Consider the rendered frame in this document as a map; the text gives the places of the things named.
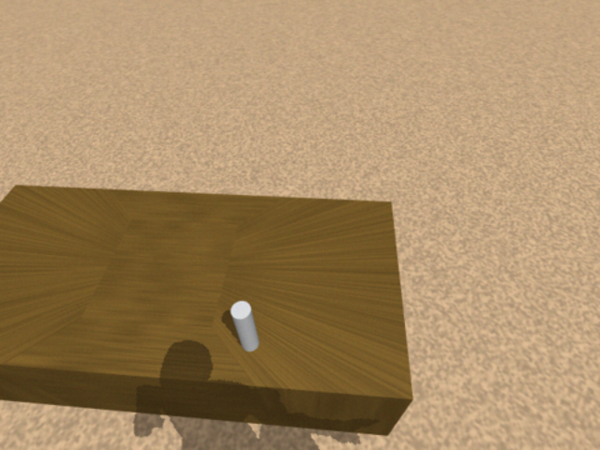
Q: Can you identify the can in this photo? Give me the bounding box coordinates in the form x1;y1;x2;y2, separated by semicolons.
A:
231;301;260;352

